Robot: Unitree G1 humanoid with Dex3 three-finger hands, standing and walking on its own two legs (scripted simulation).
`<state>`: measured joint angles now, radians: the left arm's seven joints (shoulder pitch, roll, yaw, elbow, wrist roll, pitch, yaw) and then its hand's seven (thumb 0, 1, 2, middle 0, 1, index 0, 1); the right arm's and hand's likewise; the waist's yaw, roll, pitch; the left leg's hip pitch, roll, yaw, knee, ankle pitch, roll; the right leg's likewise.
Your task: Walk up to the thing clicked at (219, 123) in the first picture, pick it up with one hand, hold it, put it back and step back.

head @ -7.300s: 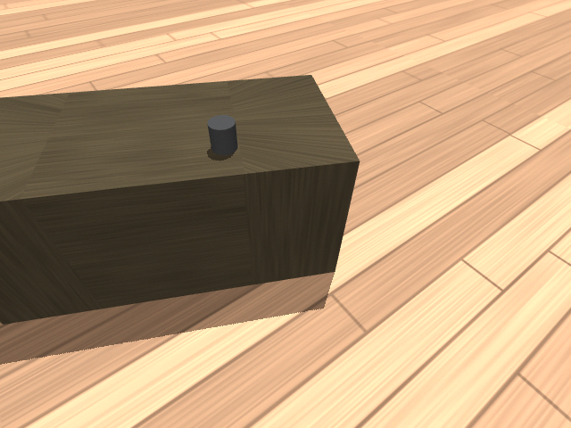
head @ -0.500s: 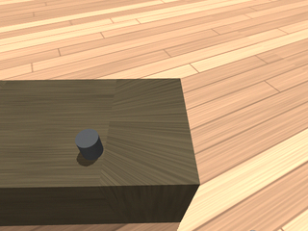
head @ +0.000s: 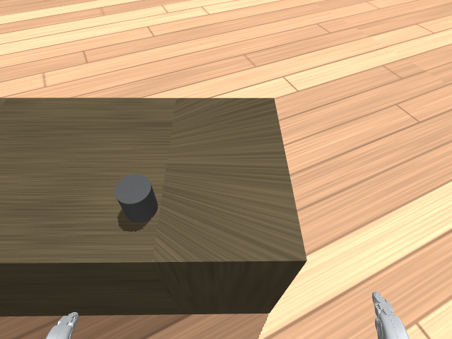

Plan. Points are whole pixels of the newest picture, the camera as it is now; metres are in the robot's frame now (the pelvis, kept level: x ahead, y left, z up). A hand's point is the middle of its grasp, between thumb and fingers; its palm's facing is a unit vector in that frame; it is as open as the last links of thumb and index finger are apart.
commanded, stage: go down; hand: left
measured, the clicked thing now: (137, 198) +0.46 +0.21 -0.11
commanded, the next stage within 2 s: none
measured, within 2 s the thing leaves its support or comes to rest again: neither
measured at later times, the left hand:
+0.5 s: hand out of the picture +0.16 +0.25 -0.11, palm faces +0.06 -0.95 -0.31, open 17.5 cm
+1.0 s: hand (56, 319) +0.20 +0.29 -0.07, palm faces +0.18 -0.93 -0.30, open 17.5 cm
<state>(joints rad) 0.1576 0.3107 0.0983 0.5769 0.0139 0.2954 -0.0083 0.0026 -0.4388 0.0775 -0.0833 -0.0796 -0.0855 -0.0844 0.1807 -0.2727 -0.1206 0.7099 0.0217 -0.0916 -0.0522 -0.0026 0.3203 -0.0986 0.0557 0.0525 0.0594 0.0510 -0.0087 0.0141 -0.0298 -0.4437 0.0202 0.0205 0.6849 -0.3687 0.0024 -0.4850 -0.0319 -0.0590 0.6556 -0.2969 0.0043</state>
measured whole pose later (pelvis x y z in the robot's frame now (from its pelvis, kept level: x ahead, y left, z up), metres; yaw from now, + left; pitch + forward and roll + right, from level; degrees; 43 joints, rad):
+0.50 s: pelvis +0.01 +0.01 -0.01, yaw +1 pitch +9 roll -1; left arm 0.27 0.31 0.11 0.32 0.00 0.42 -0.03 0.00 -0.59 0.04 -0.09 -0.09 -0.09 -0.09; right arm 0.25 -0.24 -0.12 0.58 0.02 -0.12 -0.05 -0.01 0.50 -0.04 0.06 0.05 0.06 0.05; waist -0.01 0.03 -0.08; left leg -0.50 0.01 0.01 0.78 -0.43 0.02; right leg -0.53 -0.04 -0.07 0.73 -0.35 0.02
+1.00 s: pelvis +0.00 +0.00 -0.02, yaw +2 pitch +8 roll -1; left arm 0.18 0.42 0.26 0.29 -0.05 0.37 -0.13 -0.01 -0.59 0.06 -0.08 -0.09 -0.09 -0.09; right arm 0.34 -0.21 -0.04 0.41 0.03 -0.17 -0.11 -0.01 0.53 -0.04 0.06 0.05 0.06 0.05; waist -0.01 0.00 -0.11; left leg -0.55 0.01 -0.02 0.87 -0.46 0.00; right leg -0.57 -0.05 -0.09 0.82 -0.39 0.01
